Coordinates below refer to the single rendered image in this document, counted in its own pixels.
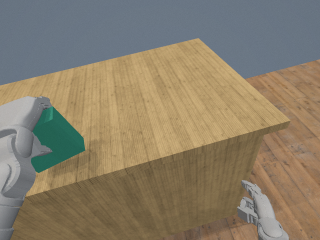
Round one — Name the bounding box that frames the left robot hand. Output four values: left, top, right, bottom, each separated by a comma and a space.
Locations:
0, 96, 52, 158

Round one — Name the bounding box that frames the right robot forearm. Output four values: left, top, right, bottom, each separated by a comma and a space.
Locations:
257, 217, 289, 240

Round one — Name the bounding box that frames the right robot hand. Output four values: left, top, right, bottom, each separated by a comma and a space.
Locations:
237, 180, 276, 226

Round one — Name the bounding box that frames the left robot forearm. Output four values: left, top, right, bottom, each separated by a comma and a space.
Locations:
0, 125, 36, 240

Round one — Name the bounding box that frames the sponge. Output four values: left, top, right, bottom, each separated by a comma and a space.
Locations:
31, 106, 85, 173

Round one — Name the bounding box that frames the table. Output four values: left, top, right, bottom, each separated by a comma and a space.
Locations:
0, 38, 291, 240

